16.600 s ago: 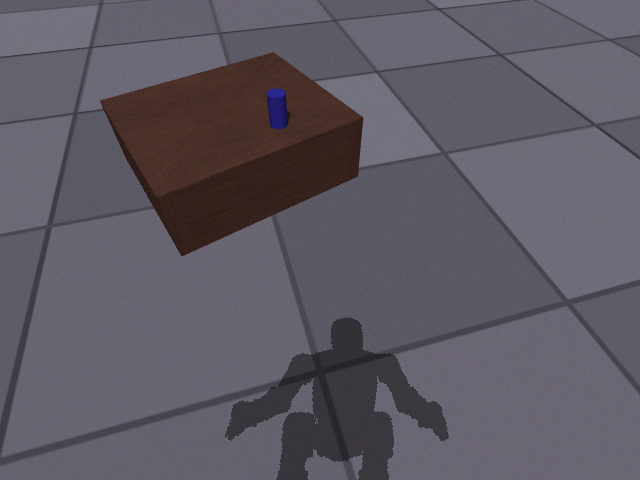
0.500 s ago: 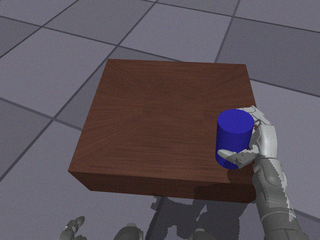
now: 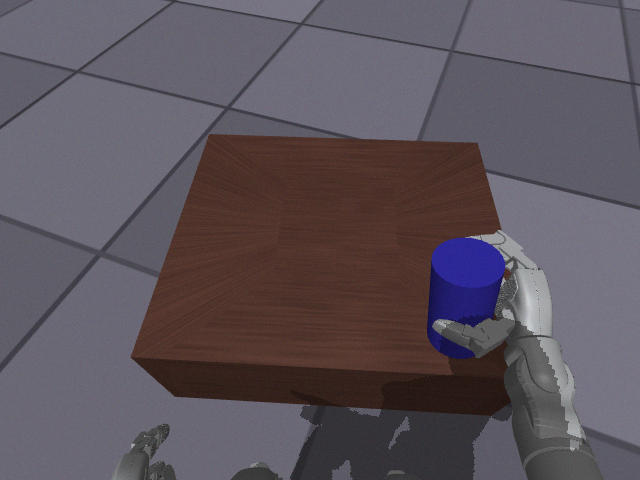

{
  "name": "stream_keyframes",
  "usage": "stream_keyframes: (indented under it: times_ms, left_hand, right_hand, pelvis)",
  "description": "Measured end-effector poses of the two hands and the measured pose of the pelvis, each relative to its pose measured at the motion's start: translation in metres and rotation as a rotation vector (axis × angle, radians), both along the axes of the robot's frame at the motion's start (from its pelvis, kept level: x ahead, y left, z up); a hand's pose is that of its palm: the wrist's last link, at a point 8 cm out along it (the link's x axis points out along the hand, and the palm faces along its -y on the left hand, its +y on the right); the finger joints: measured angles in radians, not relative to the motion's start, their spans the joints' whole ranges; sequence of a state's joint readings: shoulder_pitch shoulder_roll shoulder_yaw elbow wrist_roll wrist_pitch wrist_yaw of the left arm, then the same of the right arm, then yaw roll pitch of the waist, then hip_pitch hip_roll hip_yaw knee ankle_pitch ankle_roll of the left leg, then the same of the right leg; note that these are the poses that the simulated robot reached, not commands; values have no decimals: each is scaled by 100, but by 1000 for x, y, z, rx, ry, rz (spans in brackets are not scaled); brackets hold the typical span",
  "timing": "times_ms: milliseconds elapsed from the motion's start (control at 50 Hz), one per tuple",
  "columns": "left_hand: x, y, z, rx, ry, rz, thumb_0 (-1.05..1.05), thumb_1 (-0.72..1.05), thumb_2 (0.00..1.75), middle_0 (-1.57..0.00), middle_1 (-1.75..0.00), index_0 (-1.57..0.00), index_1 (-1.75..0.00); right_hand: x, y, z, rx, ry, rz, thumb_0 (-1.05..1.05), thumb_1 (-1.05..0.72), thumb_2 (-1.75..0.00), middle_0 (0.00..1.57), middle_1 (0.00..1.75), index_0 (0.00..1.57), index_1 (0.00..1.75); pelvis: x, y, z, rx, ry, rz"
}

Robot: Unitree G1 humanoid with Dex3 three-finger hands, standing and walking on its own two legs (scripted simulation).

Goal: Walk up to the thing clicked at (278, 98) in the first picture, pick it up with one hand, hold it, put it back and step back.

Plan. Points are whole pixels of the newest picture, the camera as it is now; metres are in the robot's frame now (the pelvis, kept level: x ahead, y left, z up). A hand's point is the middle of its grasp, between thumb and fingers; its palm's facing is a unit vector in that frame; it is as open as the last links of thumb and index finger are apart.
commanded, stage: hold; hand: right
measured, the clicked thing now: (461, 300) +0.32 -0.16 +0.04
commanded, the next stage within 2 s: none
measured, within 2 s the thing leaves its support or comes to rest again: neither
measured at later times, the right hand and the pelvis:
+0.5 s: hand (478, 298) +0.32 -0.17 +0.06, palm faces +0.06 +1.00 -0.01, open 11.4 cm; pelvis +0.00 +0.00 +0.00, yaw +0 degrees
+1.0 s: hand (477, 296) +0.32 -0.17 +0.06, palm faces +0.05 +1.00 -0.01, open 11.4 cm; pelvis +0.00 +0.00 +0.01, yaw +0 degrees
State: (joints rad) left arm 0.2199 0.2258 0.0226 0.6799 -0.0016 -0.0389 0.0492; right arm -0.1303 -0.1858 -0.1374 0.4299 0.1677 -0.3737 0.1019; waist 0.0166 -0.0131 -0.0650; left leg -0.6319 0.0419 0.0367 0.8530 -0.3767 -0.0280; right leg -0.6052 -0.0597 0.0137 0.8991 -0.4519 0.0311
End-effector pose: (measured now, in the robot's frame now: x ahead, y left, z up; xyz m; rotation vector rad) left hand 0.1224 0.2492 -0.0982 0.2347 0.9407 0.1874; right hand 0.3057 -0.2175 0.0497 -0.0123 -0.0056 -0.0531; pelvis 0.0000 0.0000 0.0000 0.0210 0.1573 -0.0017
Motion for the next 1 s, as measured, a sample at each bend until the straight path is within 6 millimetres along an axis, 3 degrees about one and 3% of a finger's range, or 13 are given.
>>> stream_keyframes:
  times_ms: [620, 1000]
  left_hand:
    - [9, -8, 7, 1, -27, -10, 1, 89, 91, -20, -31, -19, -31]
    - [0, -8, 7, -6, -17, -9, 1, 89, 91, -20, -31, -20, -30]
  right_hand:
    - [-10, -7, 7, 6, -5, -14, 4, 57, -101, 78, 110, 68, 101]
    - [-10, -3, 11, -1, -8, -1, 4, 57, -101, 78, 110, 68, 102]
  pelvis:
    - [2, -3, 4, 2, -26, -4]
    - [-2, -3, 6, -1, -34, -2]
